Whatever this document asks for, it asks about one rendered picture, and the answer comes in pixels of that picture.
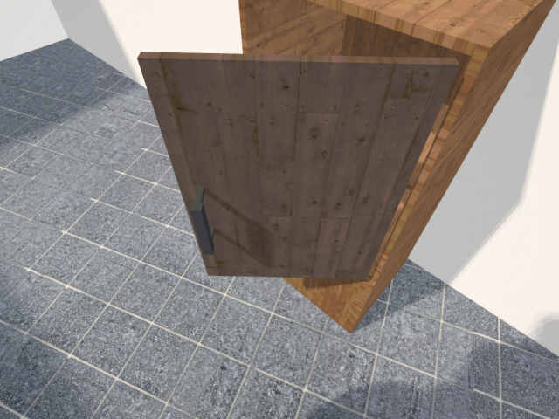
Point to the cupboard door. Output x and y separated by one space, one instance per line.
304 158

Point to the handle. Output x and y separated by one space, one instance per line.
205 233

